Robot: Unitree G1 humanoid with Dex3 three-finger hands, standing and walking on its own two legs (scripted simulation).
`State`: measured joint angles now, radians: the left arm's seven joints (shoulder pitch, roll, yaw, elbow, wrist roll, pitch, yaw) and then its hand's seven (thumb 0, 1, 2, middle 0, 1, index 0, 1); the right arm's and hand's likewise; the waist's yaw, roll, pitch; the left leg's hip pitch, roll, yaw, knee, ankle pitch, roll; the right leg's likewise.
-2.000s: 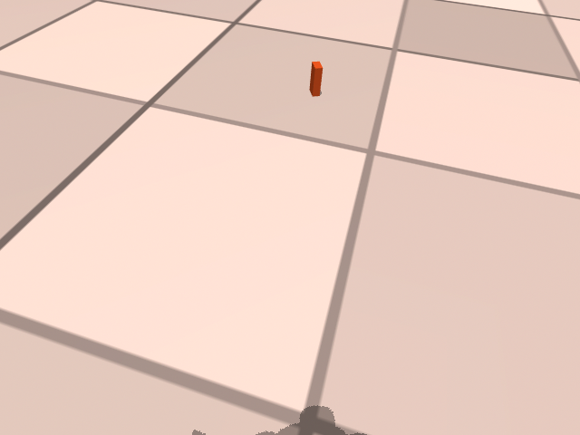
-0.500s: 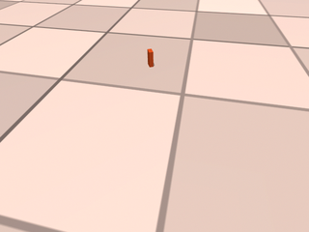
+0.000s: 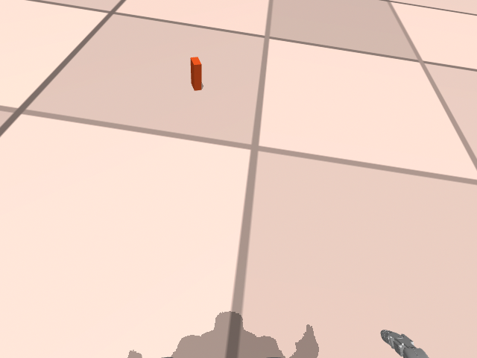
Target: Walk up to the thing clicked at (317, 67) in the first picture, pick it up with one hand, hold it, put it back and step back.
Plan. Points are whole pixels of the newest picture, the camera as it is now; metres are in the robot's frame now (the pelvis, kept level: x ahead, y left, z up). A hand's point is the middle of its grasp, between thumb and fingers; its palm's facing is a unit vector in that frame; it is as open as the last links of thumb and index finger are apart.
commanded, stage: walk up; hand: left
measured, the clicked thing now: (196, 74) +1.86 +0.22 -0.67
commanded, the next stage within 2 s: none
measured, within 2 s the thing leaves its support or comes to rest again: neither
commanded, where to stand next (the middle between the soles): +1.50 +0.02 m, yaw +0 degrees
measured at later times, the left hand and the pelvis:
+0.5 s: hand (138, 217) +0.40 +0.21 -0.11, palm faces +0.00 -0.92 -0.39, open 7.4 cm; pelvis +0.33 -0.06 +0.01, yaw -1 degrees
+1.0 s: hand (144, 138) +0.68 +0.25 -0.14, palm faces -0.03 -0.95 -0.32, open 7.4 cm; pelvis +0.61 -0.02 +0.01, yaw +1 degrees
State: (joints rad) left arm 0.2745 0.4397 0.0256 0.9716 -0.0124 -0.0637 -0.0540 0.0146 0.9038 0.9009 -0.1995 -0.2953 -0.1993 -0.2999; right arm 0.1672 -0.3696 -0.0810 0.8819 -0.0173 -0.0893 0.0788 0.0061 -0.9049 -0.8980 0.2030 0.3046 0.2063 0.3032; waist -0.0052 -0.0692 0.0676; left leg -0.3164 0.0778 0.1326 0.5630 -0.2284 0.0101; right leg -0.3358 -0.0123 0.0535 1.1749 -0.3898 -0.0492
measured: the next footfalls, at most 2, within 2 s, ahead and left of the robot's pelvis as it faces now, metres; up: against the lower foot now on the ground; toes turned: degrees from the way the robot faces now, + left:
right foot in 0.28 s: +0.38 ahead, -0.16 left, +0.00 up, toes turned -6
left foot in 0.76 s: +0.65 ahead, +0.08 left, +0.00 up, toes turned +6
